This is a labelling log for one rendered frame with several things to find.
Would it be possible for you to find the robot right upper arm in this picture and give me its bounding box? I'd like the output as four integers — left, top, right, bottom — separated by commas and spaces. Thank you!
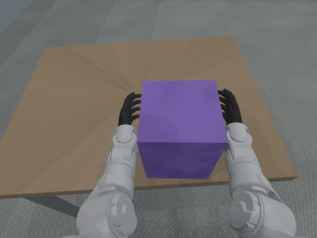
228, 190, 310, 238

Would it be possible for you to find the carton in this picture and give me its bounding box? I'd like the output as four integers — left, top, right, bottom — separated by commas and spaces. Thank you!
137, 80, 228, 179

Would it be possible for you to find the table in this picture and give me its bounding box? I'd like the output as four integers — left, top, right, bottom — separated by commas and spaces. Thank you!
0, 36, 299, 217

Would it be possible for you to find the robot left forearm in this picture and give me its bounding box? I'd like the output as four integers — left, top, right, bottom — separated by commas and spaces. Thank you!
76, 124, 139, 231

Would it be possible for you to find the right robot hand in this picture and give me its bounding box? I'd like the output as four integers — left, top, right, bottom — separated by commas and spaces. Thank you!
218, 88, 243, 125

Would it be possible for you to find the left robot hand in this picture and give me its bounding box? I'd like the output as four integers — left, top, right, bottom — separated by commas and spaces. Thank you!
118, 92, 142, 126

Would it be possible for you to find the robot right forearm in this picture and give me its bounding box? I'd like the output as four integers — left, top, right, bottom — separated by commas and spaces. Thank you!
224, 122, 284, 204

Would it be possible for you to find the robot left upper arm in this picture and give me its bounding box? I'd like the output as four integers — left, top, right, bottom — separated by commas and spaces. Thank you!
60, 191, 138, 238

